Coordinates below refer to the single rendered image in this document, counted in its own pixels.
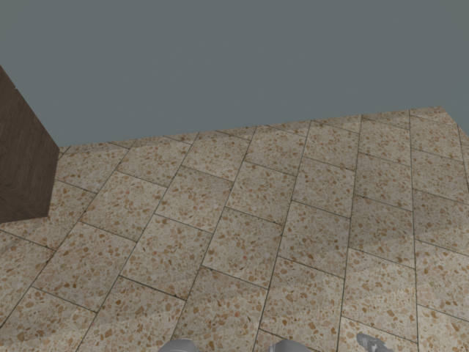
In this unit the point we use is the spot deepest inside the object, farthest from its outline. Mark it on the cupboard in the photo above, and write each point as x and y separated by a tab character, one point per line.
28	158

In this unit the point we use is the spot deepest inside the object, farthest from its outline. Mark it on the robot right hand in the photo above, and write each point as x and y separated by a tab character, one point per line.
372	344

